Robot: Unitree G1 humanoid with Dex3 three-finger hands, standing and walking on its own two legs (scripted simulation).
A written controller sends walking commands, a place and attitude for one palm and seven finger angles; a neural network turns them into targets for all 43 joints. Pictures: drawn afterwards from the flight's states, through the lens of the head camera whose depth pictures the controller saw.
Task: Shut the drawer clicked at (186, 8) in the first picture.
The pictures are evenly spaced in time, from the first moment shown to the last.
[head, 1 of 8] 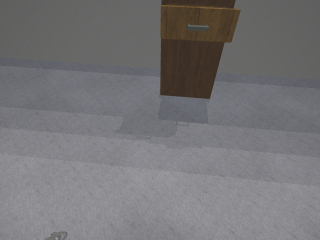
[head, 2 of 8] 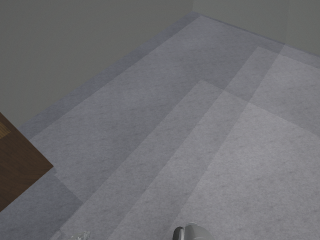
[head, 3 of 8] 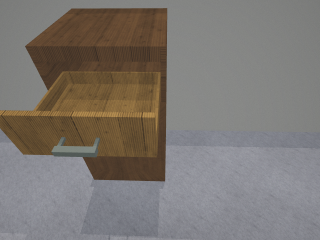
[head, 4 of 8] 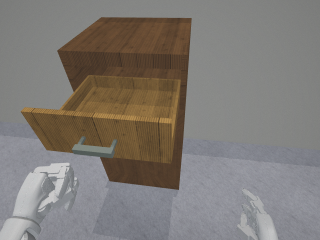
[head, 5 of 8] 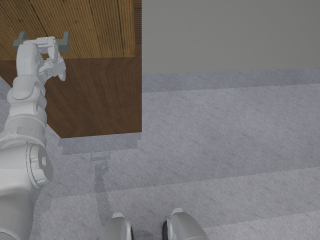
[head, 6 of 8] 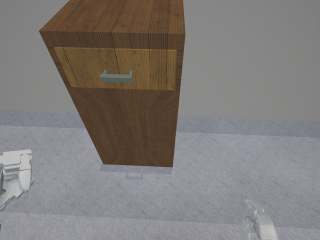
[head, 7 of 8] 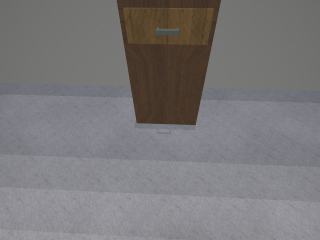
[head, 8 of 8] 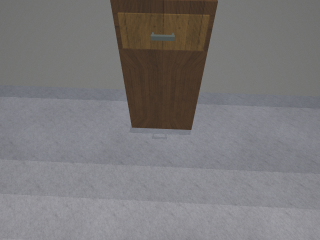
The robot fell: no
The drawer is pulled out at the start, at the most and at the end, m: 0.29 0.29 0.00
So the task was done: yes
